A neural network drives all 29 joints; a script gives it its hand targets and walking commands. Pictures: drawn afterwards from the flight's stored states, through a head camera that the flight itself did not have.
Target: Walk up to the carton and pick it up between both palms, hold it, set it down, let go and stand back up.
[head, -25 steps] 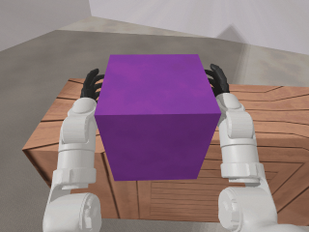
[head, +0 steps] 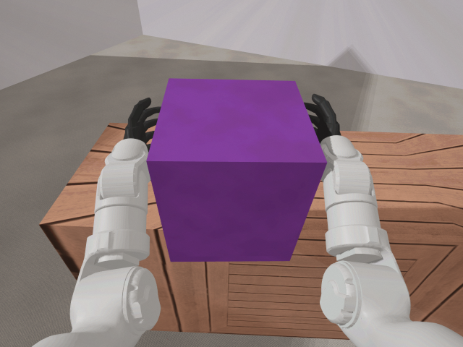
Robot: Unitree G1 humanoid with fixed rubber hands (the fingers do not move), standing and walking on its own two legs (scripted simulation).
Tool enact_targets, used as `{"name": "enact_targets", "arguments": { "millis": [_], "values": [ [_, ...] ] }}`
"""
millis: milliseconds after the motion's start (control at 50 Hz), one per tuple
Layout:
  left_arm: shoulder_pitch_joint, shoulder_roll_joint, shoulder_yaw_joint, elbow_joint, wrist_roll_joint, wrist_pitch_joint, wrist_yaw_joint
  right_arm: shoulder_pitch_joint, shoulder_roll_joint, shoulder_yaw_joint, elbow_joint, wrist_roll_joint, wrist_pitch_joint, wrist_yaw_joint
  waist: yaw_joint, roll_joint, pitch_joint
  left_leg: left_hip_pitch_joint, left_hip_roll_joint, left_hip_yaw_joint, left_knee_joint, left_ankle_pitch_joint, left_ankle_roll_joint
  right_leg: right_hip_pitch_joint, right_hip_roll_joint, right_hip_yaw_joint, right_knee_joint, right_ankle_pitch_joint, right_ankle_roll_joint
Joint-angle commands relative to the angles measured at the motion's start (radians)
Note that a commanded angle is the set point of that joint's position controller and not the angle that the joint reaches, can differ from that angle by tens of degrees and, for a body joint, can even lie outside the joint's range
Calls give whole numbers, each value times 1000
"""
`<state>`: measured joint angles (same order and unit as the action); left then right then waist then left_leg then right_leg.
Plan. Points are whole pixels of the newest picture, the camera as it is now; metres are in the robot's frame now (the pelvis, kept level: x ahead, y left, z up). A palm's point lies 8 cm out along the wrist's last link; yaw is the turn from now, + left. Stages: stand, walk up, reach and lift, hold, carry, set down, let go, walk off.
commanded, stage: hold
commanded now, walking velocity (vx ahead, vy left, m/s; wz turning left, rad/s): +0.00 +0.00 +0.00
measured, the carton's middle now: (231, 173) +0.38 +0.00 +0.15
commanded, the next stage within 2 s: none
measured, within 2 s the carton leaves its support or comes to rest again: neither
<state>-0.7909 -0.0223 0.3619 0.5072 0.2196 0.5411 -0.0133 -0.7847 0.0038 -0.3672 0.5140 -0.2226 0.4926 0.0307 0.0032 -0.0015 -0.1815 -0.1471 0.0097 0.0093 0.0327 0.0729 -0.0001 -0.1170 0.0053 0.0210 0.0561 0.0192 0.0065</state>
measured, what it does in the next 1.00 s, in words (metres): stands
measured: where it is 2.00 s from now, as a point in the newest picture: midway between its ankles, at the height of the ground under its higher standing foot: outside the picture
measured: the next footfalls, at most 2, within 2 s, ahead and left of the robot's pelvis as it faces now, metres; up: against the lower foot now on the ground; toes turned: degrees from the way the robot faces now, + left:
none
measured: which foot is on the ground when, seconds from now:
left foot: down 0.00-1.00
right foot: down 0.00-1.00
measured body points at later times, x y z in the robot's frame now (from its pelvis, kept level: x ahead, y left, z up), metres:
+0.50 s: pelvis +0.02 +0.00 +0.00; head -0.02 +0.00 +0.45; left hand +0.40 +0.15 +0.19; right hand +0.40 -0.17 +0.20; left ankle +0.05 +0.12 -0.75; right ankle +0.03 -0.12 -0.75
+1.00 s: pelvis +0.01 +0.01 +0.00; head -0.02 +0.01 +0.45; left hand +0.40 +0.16 +0.19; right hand +0.41 -0.16 +0.20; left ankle +0.05 +0.12 -0.75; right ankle +0.03 -0.12 -0.75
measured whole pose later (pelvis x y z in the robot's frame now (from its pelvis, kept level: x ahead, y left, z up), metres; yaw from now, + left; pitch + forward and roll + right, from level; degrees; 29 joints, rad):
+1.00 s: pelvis +0.01 +0.01 +0.00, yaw +0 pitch +2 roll +0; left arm -0.70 -0.02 0.28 0.34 0.16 0.62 0.03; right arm -0.72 0.00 -0.29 0.37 -0.16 0.58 0.00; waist 0.00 -0.01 -0.14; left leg -0.13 0.00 0.02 0.04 0.06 0.01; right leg -0.10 0.00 0.03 0.05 0.01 0.01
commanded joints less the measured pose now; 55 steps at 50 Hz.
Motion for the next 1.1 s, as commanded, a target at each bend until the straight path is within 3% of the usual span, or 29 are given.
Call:
{"name": "enact_targets", "arguments": {
  "millis": [0,260,520,800,1080],
  "values": [
    [-576,-429,-294,-120,-93,-39,-123,-575,425,294,-101,83,-17,120,-10,3,-269,275,-42,12,30,-67,-17,-44,46,-42,-42,-68,-11],
    [-474,-404,-395,-293,-149,12,-88,-486,430,426,-295,154,44,73,0,-16,-329,293,-49,10,4,87,-10,98,28,-18,-24,168,16],
    [-425,-400,-480,-424,-212,68,-49,-433,408,485,-387,209,105,43,-10,4,-278,280,-42,8,22,79,-25,87,28,-13,-8,141,13],
    [-479,-423,-426,-321,-170,54,-60,-503,404,411,-269,171,81,76,-6,17,-261,269,-30,8,56,-17,-41,-12,37,-31,-12,-28,-3],
    [-488,-433,-424,-311,-156,14,-88,-501,437,414,-273,154,42,93,-6,12,-304,287,-34,5,42,47,-39,33,36,-27,-24,53,3]
  ]
}}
